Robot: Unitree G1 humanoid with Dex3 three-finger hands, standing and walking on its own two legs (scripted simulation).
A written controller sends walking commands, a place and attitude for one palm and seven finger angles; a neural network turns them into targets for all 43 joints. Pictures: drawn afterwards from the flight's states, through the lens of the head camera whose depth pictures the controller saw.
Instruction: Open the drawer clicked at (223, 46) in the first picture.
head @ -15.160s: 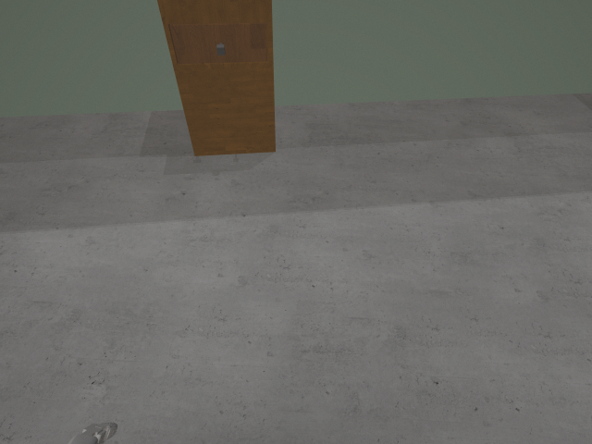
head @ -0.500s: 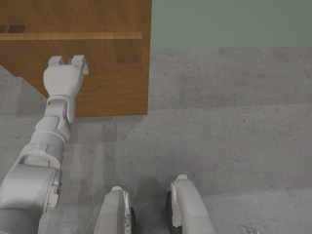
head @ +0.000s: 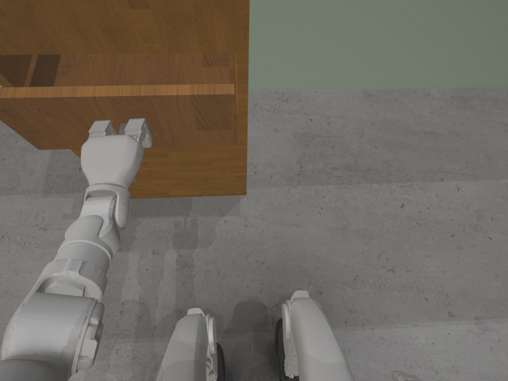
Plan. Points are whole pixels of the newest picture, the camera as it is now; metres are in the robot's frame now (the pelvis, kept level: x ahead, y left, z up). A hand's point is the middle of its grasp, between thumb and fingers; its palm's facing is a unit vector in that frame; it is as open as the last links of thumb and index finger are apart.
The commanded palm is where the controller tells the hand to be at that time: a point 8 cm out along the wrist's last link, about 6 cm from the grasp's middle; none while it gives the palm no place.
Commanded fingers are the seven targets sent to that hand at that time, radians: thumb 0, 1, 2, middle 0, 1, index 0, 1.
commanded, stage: pull the drawer open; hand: left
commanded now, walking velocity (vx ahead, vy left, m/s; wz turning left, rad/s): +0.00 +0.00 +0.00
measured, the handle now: (122, 142) +0.51 +0.20 -0.04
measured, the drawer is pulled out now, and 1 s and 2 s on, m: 0.08 0.14 0.21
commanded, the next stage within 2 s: none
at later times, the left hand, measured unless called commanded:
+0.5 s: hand (125, 186) +0.43 +0.20 -0.06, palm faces -0.04 -0.04 -1.00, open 6.0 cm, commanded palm +0.39 +0.20 -0.02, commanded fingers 0.00 0.90 0.90 -0.40 -1.35 -0.40 -1.35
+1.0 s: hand (123, 201) +0.41 +0.20 -0.06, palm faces -0.04 -0.04 -1.00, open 6.0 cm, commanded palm +0.36 +0.20 -0.02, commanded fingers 0.00 0.90 0.90 -0.40 -1.35 -0.40 -1.35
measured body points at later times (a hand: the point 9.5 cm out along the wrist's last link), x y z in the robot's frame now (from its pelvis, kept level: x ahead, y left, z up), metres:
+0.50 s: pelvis +0.00 +0.00 +0.00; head +0.16 -0.01 +0.42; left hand +0.43 +0.20 -0.01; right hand +0.07 -0.27 -0.14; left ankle +0.00 +0.11 -0.59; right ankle +0.06 -0.12 -0.59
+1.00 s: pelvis +0.00 +0.00 +0.01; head +0.16 -0.01 +0.43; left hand +0.40 +0.20 -0.01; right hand +0.10 -0.27 -0.14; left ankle +0.00 +0.11 -0.59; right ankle +0.06 -0.12 -0.59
